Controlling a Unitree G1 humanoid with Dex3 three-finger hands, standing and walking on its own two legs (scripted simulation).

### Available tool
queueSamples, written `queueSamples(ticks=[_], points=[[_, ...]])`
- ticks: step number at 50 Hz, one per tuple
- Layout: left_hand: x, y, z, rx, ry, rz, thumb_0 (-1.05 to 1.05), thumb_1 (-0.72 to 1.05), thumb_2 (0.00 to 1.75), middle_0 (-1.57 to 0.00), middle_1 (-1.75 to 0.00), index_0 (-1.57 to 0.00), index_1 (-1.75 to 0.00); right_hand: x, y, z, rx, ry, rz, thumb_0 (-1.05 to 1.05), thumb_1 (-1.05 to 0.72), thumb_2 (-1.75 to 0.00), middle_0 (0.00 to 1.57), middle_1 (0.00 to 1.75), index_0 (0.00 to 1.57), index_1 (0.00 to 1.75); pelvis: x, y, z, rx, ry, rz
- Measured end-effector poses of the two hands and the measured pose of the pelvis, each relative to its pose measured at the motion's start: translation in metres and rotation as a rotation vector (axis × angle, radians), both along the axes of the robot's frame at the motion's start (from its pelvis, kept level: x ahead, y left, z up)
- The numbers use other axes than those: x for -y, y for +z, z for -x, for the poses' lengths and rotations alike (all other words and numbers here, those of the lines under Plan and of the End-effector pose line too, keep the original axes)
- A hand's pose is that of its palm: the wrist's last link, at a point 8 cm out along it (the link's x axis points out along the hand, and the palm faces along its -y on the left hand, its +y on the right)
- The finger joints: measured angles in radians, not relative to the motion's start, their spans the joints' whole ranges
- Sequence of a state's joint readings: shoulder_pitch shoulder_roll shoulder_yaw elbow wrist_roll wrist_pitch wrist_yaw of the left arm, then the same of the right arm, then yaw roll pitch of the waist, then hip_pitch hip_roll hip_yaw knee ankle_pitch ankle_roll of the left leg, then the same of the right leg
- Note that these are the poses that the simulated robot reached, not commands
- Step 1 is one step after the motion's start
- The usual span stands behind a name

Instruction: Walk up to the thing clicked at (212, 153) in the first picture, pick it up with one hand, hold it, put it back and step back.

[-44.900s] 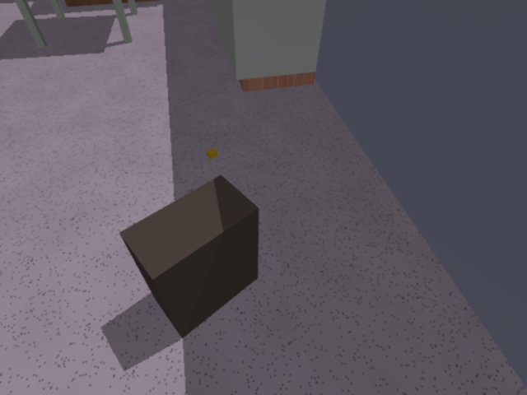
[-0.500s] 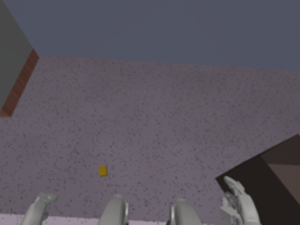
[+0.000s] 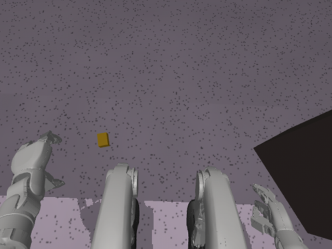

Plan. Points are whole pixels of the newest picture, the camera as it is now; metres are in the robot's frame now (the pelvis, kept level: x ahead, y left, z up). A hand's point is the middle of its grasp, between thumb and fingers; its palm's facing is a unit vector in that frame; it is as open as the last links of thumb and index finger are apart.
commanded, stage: rise first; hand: left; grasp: from above
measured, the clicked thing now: (103, 140) +0.44 +0.28 -0.45
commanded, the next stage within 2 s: approach in 1.46 s
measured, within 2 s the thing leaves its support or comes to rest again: neither
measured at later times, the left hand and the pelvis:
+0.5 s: hand (68, 150) +0.36 +0.32 -0.24, palm faces -0.43 -0.10 -0.90, open 12.8 cm; pelvis -0.02 +0.01 -0.09, yaw -3 degrees
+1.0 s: hand (79, 142) +0.39 +0.31 -0.29, palm faces -0.43 -0.13 -0.89, open 13.3 cm; pelvis -0.01 +0.01 -0.12, yaw -4 degrees
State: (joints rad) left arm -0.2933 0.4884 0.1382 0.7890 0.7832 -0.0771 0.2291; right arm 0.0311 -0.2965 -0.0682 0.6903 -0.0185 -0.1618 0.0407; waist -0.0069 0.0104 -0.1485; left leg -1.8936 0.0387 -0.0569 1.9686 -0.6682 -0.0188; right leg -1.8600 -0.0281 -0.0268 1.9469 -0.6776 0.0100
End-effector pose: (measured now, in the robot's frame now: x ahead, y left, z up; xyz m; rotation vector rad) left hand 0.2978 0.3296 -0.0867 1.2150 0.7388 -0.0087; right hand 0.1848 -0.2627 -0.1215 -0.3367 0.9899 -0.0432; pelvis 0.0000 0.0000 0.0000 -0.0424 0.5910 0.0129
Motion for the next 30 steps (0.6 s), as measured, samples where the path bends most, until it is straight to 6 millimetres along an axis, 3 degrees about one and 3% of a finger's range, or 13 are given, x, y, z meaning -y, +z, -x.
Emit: queueSamples(ticks=[7,15,21,30], points=[[-0.001,-0.029,-0.032,0.022,-0.09,-0.06,0.0,-0.23,0.74,-0.31,-0.85,-0.32,-0.84,0.001,-0.046,0.06,-0.122,-0.057,0.003,0.01,-0.88,-0.89,0.2,0.3,0.2,0.3,0.0,-0.04,0.018,0.017,-0.009,0.012],[0.002,-0.059,-0.05,-0.013,-0.213,-0.096,0.0,-0.24,0.76,-0.29,-0.84,-0.31,-0.82,0.005,-0.059,0.111,-0.232,-0.115,0.035,0.01,-0.88,-0.89,0.2,0.3,0.2,0.3,-0.005,-0.062,0.023,0.022,-0.012,0.033],[0.004,-0.085,-0.059,0.007,-0.293,-0.131,0.0,-0.25,0.79,-0.29,-0.79,-0.3,-0.79,0.011,-0.064,0.124,-0.299,-0.112,0.075,0.01,-0.87,-0.88,0.2,0.3,0.2,0.3,-0.008,-0.076,0.021,0.012,-0.014,0.046],[0.007,-0.114,-0.073,0.062,-0.307,-0.202,0.0,-0.29,0.82,-0.28,-0.77,-0.28,-0.77,0.011,-0.085,0.113,-0.303,-0.075,0.091,0.0,-0.88,-0.89,0.2,0.3,0.2,0.3,-0.011,-0.099,0.02,0.011,-0.015,0.051]])
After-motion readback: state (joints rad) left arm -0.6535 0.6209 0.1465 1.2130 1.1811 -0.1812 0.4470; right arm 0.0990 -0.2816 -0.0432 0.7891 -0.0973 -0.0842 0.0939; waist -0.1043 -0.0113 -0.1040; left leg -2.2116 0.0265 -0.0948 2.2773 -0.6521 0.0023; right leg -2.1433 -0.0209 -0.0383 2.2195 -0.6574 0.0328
